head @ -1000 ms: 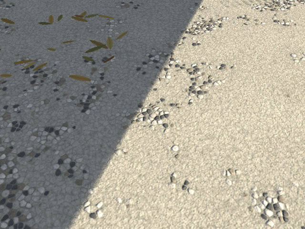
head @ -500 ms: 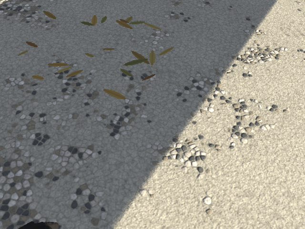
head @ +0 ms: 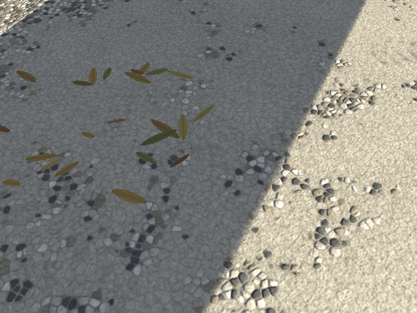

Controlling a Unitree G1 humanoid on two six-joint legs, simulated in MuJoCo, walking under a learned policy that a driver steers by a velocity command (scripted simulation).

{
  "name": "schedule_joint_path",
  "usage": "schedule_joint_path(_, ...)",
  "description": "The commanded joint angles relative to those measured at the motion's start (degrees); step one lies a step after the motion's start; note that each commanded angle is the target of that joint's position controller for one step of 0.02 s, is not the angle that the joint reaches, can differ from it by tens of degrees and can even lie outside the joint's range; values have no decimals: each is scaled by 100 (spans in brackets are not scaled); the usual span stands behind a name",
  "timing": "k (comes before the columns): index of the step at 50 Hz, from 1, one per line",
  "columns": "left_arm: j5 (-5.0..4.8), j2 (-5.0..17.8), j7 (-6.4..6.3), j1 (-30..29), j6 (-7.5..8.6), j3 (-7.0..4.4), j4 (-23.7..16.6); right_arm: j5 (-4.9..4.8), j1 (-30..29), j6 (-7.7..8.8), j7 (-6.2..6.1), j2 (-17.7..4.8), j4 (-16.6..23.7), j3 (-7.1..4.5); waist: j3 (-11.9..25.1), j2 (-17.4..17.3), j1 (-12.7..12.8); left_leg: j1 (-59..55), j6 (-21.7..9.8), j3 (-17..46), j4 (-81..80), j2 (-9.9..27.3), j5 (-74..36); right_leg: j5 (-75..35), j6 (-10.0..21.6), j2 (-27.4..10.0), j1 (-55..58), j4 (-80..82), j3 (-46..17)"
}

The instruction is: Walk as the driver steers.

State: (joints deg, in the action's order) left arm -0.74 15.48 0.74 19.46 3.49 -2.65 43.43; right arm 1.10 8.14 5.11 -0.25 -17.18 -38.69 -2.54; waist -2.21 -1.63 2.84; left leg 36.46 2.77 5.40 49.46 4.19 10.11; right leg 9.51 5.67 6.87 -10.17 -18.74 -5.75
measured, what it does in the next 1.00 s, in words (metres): walks ahead, turning right: left foot, then right foot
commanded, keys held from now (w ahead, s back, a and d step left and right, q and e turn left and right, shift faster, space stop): w+e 0.16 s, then e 0.12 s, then no key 0.72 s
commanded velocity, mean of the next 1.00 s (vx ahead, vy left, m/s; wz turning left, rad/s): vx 0.20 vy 0.00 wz -0.28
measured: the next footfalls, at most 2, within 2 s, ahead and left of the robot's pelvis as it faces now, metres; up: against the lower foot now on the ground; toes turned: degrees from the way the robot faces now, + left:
left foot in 0.22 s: +0.32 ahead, +0.13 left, +0.00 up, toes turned -14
right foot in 0.62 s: +0.31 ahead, -0.13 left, +0.00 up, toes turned -14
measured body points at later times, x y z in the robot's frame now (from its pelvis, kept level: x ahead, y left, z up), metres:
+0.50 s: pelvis +0.23 +0.04 +0.00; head +0.27 +0.03 +0.44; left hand +0.45 +0.27 -0.11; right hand +0.27 -0.25 -0.12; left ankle +0.28 +0.14 -0.75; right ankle +0.25 -0.11 -0.70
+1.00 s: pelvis +0.28 -0.01 -0.01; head +0.29 -0.02 +0.44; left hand +0.51 +0.18 -0.11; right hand +0.30 -0.30 -0.14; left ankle +0.28 +0.14 -0.75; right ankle +0.27 -0.12 -0.75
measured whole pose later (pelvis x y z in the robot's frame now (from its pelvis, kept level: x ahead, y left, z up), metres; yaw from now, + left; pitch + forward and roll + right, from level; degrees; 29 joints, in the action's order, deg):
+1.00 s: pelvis +0.28 -0.01 -0.01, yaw -16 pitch -1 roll +1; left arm 0.7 13.4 0.0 8.1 -0.9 -1.6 40.9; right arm 0.6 10.2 -0.4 -0.8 -15.8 -52.7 -1.2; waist -1.5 0.2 -1.2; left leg 8.0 2.6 -1.9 27.2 2.6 18.3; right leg 14.7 1.6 1.5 -15.0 -30.6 -1.6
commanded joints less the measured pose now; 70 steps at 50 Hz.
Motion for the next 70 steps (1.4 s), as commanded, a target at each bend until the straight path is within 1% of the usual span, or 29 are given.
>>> schedule_joint_path(1, -54, 1062, -129, -94, 37, -294, -350, -11, -460, 76, -4, -269, 439, -62, 196, 560, -14, -417, 155, -194, -1099, -269, -1091, -1258, 723, -1127, -334, 600, -984)
schedule_joint_path(4, -91, 1061, -175, 238, -41, -305, -216, -96, -975, 142, 70, -277, 552, -59, 186, 603, 177, -789, 127, -177, -1779, -482, -1584, -961, 605, -1165, -271, 433, -1214)
schedule_joint_path(7, -102, 1007, -212, 358, -120, -309, -162, -140, -1143, 211, 130, -436, 608, -122, 174, 674, 147, -854, -4, 17, -2242, -535, -1228, -771, 531, -1350, 311, 10, -1717)
schedule_joint_path(9, -73, 1033, -233, 219, -175, -343, -197, -129, -865, 257, 124, -597, 545, -201, 185, 856, -58, -1208, -197, 11, -2431, -554, -778, -1310, 405, -1378, 523, -440, -1938)
schedule_joint_path(10, -65, 958, -230, 63, -201, -324, -264, -72, -407, 286, 87, -710, 437, -270, 433, 855, -332, -1902, -373, -111, -2761, -548, -1040, -1913, 214, -1126, 484, -992, -1803)
schedule_joint_path(11, -7, 743, -211, -72, -196, -248, -408, 46, 261, 315, 48, -924, 371, -337, 1146, 678, -664, -3257, -714, 261, -2543, 50, -1700, -1833, -21, -827, 24, -2133, -1540)
schedule_joint_path(12, 118, 368, -214, 452, -173, -143, -504, 123, 871, 265, 2, -1306, 343, -407, 2024, -538, -569, -5130, -1282, 1572, -2028, 1369, -3615, 917, -380, -144, -1273, -3866, -880)
schedule_joint_path(13, -19, 519, -200, 1132, -153, -104, -562, -2, 1098, 132, 53, -1248, 181, -418, 2656, -1938, -372, -5947, -2114, 3462, -2256, 2383, -3139, 3127, -606, 38, -2606, -5247, -537)
schedule_joint_path(14, -96, 1042, -220, 961, -210, -242, -399, -67, 757, 54, 45, -729, 372, -300, 2035, -933, -443, -5249, -1911, 3029, -2456, 2131, -2509, 2724, -744, -420, -2888, -5749, -661)
schedule_joint_path(15, -80, 1196, -233, 307, -286, -300, -512, -60, 482, -11, 23, -466, 423, -211, 1357, -424, -543, -4506, -1665, 2069, -2516, 1765, -2647, 2315, -847, -548, -2952, -5795, -383)
schedule_joint_path(16, -24, 1115, -251, 23, -360, -309, -573, -38, 240, -53, 43, -373, 380, -151, 900, -101, -445, -3760, -1576, 1453, -2631, 1438, -3108, 2117, -934, -682, -2829, -5608, -239)
schedule_joint_path(17, 19, 1003, -264, -54, -416, -315, -632, -29, 69, -71, 58, -332, 305, -127, 655, -142, -296, -3224, -1538, 1095, -2750, 1220, -3209, 1964, -947, -830, -2661, -5274, -193)
schedule_joint_path(18, 2, 773, -254, 42, -466, -266, -627, 13, -12, -76, 76, -395, 231, -136, 518, -349, -171, -2714, -1497, 752, -2964, 1023, -3225, 1847, -956, -861, -2277, -4963, -58)
schedule_joint_path(20, 12, 481, -253, 70, -485, -177, -646, 32, -127, -63, 89, -485, 93, -170, 551, -567, -102, -2446, -1639, 391, -3181, 916, -3583, 1590, -1003, -817, -1939, -4249, 138)
schedule_joint_path(23, 85, 402, -206, -177, -461, -104, -703, -60, -289, -119, 52, -651, -60, -218, 891, -490, -107, -2440, -1671, 34, -3232, 939, -3743, 755, -955, -905, -1345, -3097, 223)
schedule_joint_path(27, 83, 545, -136, -665, -476, -109, -820, -145, -118, -217, 65, -771, -314, -218, 882, -468, -287, -2515, -1588, -25, -3181, 943, -2740, 246, -832, -848, -815, -2074, 349)
schedule_joint_path(29, 102, 571, -120, -722, -480, -133, -831, -199, -156, -256, 83, -772, -406, -187, 751, -440, -205, -2416, -1433, 22, -2982, 883, -1909, -48, -667, -764, -394, -1293, 458)
schedule_joint_path(30, 129, 589, -123, -700, -470, -148, -816, -229, -136, -262, 89, -676, -461, -140, 697, -399, -136, -2263, -1237, 9, -2824, 747, -1352, -420, -536, -724, -2, -743, 478)
schedule_joint_path(31, 171, 723, -154, -749, -467, -169, -874, -183, 91, -241, 101, -468, -569, -54, 683, -197, -149, -2037, -882, -79, -2632, 529, -778, -1097, -375, -992, 454, -315, 138)
schedule_joint_path(32, 225, 1109, -222, -746, -485, -220, -993, 31, 399, -203, 130, -231, -565, 42, 1003, 585, -398, -1716, -469, -459, -2000, 80, 346, -2564, -69, -1894, 1071, -456, -769)
schedule_joint_path(33, 244, 883, -234, -1078, -520, -121, -989, 30, 817, -221, 118, -9, -642, 107, 1142, 1255, -698, -1822, -188, -654, -2057, -156, 1226, -2027, 491, -2249, 696, -447, -1081)
schedule_joint_path(34, 205, 574, -166, -1313, -497, -62, -1035, 35, 498, -285, 75, -251, -647, 85, 924, 1003, -519, -2169, -81, -570, -2274, -117, 814, -1043, 427, -1889, 213, -368, -939)
schedule_joint_path(35, 207, 488, -119, -1414, -471, -44, -995, 20, 311, -334, 58, -388, -632, 50, 726, 924, -494, -2222, -66, -618, -2385, -131, 460, -475, 152, -1545, 45, -418, -666)
schedule_joint_path(37, 194, 629, -70, -1336, -417, -70, -967, 23, 318, -421, 9, -582, -739, 2, 415, 748, -392, -2181, -89, -620, -2403, -130, 265, -468, -79, -1298, -145, -500, -459)
schedule_joint_path(38, 181, 661, -66, -1268, -391, -76, -924, 16, 347, -432, 9, -559, -766, 12, 391, 676, -407, -2251, -95, -590, -2438, -105, 154, -692, -105, -1274, -144, -557, -438)
schedule_joint_path(42, 159, 550, -99, -1212, -357, -61, -836, -37, 365, -410, -17, -507, -942, 21, 584, 446, -370, -2428, -98, -573, -2456, -50, -294, -1692, -94, -1196, 151, -839, -290)
schedule_joint_path(45, 149, 518, -100, -1256, -365, -73, -764, -52, 331, -452, -44, -482, -1059, 19, 607, 339, -379, -2532, -80, -583, -2468, -43, -344, -1852, -76, -1160, 187, -859, -253)
schedule_joint_path(54, 141, 481, -116, -1251, -349, -118, -341, -62, 308, -551, -149, -492, -1441, -9, 453, 251, -420, -2725, -77, -597, -2582, -31, -204, -1416, -130, -1044, 48, -693, -134)
schedule_joint_path(70, 104, 456, -249, -1167, -372, -108, 613, -70, 539, -499, -227, -336, -2037, 17, 123, 221, -385, -2455, -113, -669, -2760, -101, 250, -494, -261, -874, -10, -506, 67)
Keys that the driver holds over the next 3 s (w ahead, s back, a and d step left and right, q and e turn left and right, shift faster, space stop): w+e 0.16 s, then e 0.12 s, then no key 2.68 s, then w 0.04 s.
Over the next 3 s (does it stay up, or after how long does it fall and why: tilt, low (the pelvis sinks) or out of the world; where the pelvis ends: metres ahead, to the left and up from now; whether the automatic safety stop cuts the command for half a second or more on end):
stays up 0.29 0.01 -0.01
